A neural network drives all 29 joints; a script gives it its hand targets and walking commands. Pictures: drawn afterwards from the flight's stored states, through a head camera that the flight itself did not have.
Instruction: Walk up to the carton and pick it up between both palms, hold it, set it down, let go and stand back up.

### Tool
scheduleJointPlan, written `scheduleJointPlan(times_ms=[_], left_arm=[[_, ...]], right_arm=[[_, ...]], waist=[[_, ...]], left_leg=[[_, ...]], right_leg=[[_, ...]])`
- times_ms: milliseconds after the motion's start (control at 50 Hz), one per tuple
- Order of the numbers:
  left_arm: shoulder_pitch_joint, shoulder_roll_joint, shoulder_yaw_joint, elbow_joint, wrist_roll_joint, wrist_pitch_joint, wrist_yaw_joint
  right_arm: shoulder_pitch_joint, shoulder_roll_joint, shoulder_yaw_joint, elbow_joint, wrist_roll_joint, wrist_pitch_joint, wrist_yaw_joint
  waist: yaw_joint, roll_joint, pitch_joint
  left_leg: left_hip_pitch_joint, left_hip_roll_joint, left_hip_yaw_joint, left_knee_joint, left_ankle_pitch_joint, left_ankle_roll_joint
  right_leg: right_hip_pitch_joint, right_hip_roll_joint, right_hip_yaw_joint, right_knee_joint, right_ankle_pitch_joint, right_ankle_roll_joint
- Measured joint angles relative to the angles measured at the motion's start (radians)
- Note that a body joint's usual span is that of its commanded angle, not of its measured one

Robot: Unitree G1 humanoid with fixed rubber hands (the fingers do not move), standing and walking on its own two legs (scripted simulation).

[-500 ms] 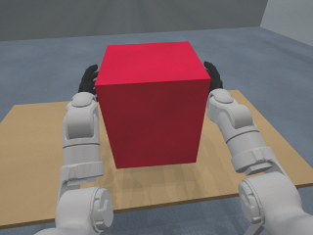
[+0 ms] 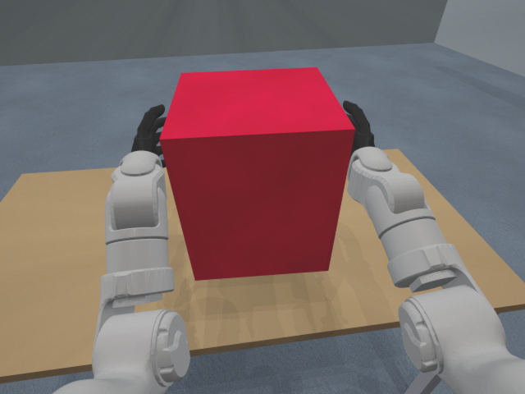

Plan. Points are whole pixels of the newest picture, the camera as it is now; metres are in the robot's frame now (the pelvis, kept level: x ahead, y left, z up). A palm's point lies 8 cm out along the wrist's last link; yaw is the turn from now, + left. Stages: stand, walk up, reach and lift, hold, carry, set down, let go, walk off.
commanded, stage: hold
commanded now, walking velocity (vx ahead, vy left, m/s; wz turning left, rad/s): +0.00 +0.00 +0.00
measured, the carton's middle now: (256, 173) +0.38 +0.00 +0.19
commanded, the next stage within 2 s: set down in 0.36 s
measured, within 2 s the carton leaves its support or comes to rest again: neither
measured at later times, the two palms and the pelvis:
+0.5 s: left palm (145, 157) +0.36 +0.16 +0.24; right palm (359, 151) +0.36 -0.14 +0.24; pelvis +0.00 +0.00 +0.00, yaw +1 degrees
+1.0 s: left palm (148, 190) +0.38 +0.17 +0.17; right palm (340, 196) +0.36 -0.13 +0.16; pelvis +0.00 +0.01 +0.00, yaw +1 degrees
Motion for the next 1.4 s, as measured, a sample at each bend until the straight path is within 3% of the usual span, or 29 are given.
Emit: scheduleJointPlan(times_ms=[460,580,680,760,880,1020,1120,1240,1400], left_arm=[[0.015,0.004,-0.003,-0.014,-0.007,-0.011,-0.004],[-0.025,-0.007,0.040,0.050,0.019,-0.103,-0.022],[-0.084,-0.011,0.106,0.138,0.096,-0.190,-0.084],[-0.079,-0.011,0.111,0.147,0.137,-0.228,-0.117],[0.006,-0.020,0.054,0.095,0.142,-0.260,-0.117],[0.093,-0.015,-0.036,0.049,0.051,-0.305,-0.052],[0.054,-0.013,-0.054,0.109,0.026,-0.340,-0.022],[-0.018,-0.032,0.018,0.206,0.075,-0.332,-0.062],[0.025,-0.024,0.050,0.209,0.092,-0.360,-0.101]], right_arm=[[0.014,0.001,0.011,-0.020,0.004,-0.006,-0.009],[0.005,0.035,-0.043,0.010,-0.062,-0.076,0.004],[-0.005,0.110,-0.149,0.087,-0.196,-0.192,0.041],[0.033,0.149,-0.180,0.107,-0.251,-0.280,0.045],[0.134,0.158,-0.147,0.093,-0.237,-0.378,0.037],[0.221,0.136,-0.110,0.025,-0.207,-0.446,0.033],[0.205,0.114,-0.129,0.028,-0.222,-0.458,0.039],[0.164,0.118,-0.160,0.083,-0.250,-0.439,0.047],[0.180,0.154,-0.165,0.093,-0.281,-0.462,0.040]], waist=[[-0.007,-0.002,-0.004],[-0.008,-0.011,-0.008],[0.003,-0.037,0.018],[0.013,-0.053,0.057],[0.020,-0.073,0.127],[0.016,-0.081,0.161],[0.016,-0.070,0.137],[0.034,-0.058,0.112],[0.040,-0.058,0.134]], left_leg=[[0.003,0.000,-0.012,0.002,-0.002,-0.003],[0.017,-0.006,-0.011,-0.009,0.001,0.002],[0.068,-0.015,0.000,-0.046,0.014,0.007],[0.102,-0.018,0.003,-0.055,0.012,0.009],[0.110,-0.021,-0.007,-0.032,-0.001,0.012],[0.053,-0.015,-0.009,-0.009,0.002,0.012],[0.022,-0.011,0.005,-0.008,0.007,0.014],[0.038,-0.015,0.029,-0.039,0.016,0.020],[0.063,-0.023,0.027,-0.043,0.007,0.025]], right_leg=[[0.012,0.002,-0.011,-0.010,0.000,-0.003],[0.021,-0.004,-0.011,-0.010,-0.001,0.001],[0.056,-0.015,-0.005,-0.017,-0.003,0.003],[0.094,-0.020,-0.007,-0.033,-0.002,0.006],[0.126,-0.022,-0.024,-0.049,0.002,0.010],[0.076,-0.017,-0.032,-0.042,0.012,0.010],[0.034,-0.016,-0.021,-0.028,0.015,0.012],[0.028,-0.024,-0.003,-0.026,0.014,0.016],[0.066,-0.033,-0.013,-0.052,0.012,0.022]])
